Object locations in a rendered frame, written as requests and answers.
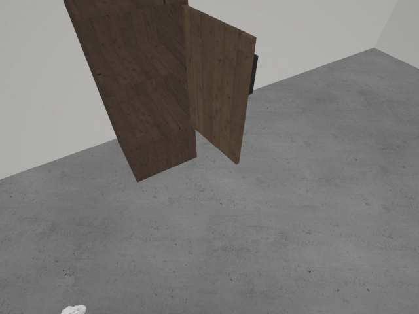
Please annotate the cupboard door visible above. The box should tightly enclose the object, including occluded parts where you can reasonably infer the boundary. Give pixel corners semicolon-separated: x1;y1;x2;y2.
182;5;257;164

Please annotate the handle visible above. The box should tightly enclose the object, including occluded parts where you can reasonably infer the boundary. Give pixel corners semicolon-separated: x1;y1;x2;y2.
249;54;258;95

